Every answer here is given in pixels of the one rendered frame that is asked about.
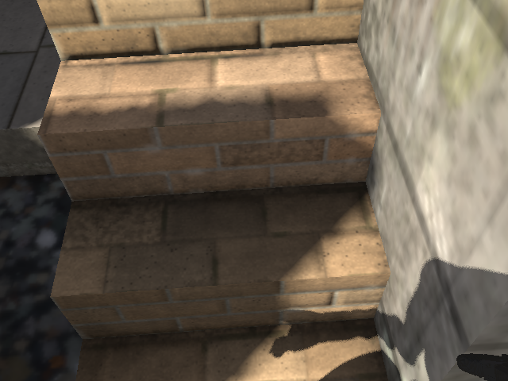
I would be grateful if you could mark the right robot hand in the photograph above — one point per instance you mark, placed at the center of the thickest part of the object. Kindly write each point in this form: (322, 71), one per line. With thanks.
(492, 368)

